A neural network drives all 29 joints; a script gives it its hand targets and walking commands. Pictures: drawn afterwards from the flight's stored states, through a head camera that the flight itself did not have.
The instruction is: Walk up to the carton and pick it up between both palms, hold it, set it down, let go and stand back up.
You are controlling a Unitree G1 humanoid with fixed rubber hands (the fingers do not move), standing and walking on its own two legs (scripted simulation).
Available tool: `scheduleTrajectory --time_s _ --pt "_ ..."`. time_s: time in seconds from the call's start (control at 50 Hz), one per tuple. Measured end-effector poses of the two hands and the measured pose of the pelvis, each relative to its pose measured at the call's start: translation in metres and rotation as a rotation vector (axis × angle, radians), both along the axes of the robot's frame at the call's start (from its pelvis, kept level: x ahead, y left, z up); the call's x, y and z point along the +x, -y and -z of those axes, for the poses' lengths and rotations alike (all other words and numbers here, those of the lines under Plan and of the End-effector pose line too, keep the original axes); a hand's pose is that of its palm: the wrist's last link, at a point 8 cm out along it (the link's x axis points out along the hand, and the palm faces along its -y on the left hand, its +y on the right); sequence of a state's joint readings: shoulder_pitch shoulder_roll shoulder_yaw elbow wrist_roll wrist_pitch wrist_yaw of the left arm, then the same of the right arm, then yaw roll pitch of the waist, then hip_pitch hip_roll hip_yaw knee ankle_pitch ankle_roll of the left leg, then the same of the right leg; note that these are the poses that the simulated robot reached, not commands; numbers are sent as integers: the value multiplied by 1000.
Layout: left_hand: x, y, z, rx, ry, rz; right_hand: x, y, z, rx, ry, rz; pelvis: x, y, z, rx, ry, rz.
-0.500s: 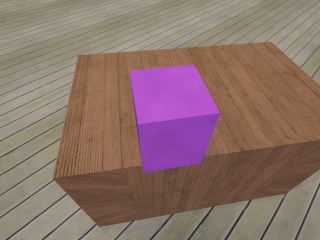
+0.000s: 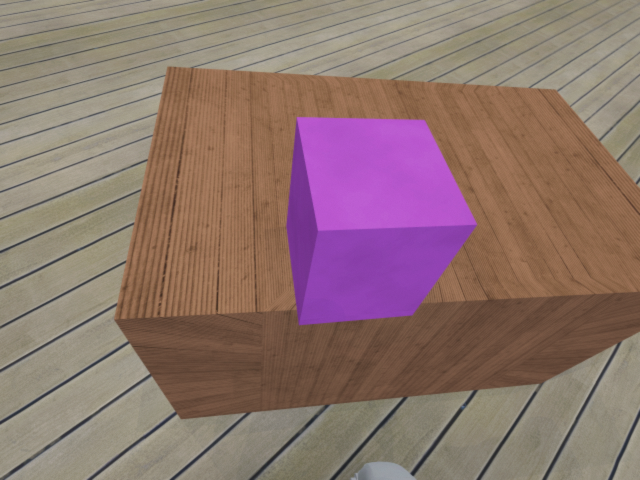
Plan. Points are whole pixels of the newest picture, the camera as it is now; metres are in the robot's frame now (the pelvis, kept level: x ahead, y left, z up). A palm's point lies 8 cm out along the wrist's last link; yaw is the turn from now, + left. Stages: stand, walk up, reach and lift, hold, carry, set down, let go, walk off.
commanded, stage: walk up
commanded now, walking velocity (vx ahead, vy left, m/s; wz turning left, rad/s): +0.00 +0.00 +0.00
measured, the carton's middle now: (359, 225) +0.47 -0.07 +0.00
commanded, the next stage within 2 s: stand in 0.50 s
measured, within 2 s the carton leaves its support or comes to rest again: neither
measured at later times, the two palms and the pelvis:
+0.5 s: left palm out of the picture +0.02 +0.16 -0.15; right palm out of the picture -0.02 -0.29 -0.15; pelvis +0.01 -0.06 -0.01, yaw +0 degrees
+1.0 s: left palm out of the picture +0.02 +0.17 -0.17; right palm out of the picture +0.03 -0.28 -0.17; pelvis +0.00 -0.06 -0.02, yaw +1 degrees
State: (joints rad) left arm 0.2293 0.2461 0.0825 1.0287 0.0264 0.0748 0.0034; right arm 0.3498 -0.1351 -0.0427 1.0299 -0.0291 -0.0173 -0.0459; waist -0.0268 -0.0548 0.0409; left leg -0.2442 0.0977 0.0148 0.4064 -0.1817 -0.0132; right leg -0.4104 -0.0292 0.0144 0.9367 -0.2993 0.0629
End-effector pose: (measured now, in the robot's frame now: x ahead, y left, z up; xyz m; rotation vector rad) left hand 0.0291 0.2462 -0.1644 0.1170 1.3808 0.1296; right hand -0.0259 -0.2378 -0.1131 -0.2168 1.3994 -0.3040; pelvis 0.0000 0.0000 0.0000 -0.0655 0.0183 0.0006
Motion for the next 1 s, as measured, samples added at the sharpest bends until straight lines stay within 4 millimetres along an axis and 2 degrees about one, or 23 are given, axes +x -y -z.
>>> scheduleTrajectory --time_s 0.06,0.12,0.18,0.26,0.34,0.44,0.56,0.7,0.82,0.94,0.96,1.0 --pt "5 15 -2 3 14 10 -7 13 5 7 -6 14 -2 12 2 19 -1 4" --pt "15 33 -6 29 66 13 -11 23 25 58 -28 5 -3 26 9 57 7 -2" --pt "13 52 -16 63 91 13 -9 31 44 123 -23 -2 -4 38 13 58 25 -8" --pt "5 72 -28 70 78 26 0 34 49 174 3 4 1 49 6 73 21 3" --pt "4 83 -26 62 81 20 4 38 51 182 2 -21 2 56 7 56 19 -3" --pt "-1 89 -17 43 71 -9 6 44 43 158 -12 -33 5 63 7 60 29 -6" --pt "-16 93 -12 24 28 -24 10 49 39 136 -20 -39 8 65 7 63 38 -5" --pt "-35 94 -11 20 -29 -35 17 43 40 145 -15 -42 10 64 7 62 43 -6" --pt "-42 93 -11 21 -49 -42 18 36 42 156 -18 -41 11 62 7 62 44 -4" --pt "-43 92 -11 18 -53 -43 15 31 42 162 -28 -35 12 59 7 63 44 -3" --pt "-39 91 -8 6 -78 -51 20 32 45 165 -31 -31 10 59 9 65 22 -5" --pt "-13 80 3 6 -129 -50 52 39 52 165 -5 -25 -1 59 19 68 -10 -16"
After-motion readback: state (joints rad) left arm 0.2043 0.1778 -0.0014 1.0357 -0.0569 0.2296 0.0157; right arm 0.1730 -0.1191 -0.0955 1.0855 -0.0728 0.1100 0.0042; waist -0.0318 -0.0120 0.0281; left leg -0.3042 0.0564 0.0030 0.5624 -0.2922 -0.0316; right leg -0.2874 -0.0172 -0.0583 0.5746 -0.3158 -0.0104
